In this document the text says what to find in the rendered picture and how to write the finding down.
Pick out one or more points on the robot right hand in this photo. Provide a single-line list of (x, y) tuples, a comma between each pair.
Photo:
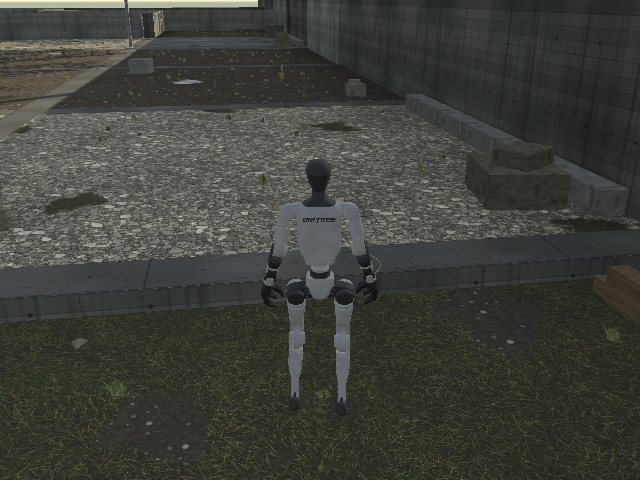
[(371, 287)]

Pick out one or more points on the robot torso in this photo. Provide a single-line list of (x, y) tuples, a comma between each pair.
[(319, 238)]

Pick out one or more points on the robot right forearm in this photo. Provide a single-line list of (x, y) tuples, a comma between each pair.
[(366, 266)]

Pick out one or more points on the robot left hand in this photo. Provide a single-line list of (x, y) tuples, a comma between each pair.
[(266, 292)]

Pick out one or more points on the right robot upper arm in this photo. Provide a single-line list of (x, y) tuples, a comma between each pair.
[(350, 211)]

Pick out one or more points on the left robot thigh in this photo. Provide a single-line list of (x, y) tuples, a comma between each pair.
[(296, 293)]

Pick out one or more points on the left robot upper arm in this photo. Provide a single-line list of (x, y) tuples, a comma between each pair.
[(287, 212)]

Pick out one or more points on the robot left forearm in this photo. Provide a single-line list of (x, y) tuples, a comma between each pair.
[(272, 268)]

